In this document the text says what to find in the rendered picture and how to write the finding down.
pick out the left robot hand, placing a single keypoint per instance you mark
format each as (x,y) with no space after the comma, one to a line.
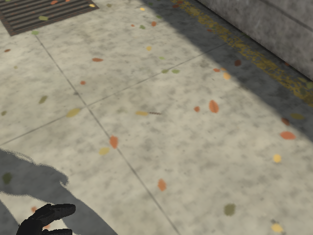
(44,216)

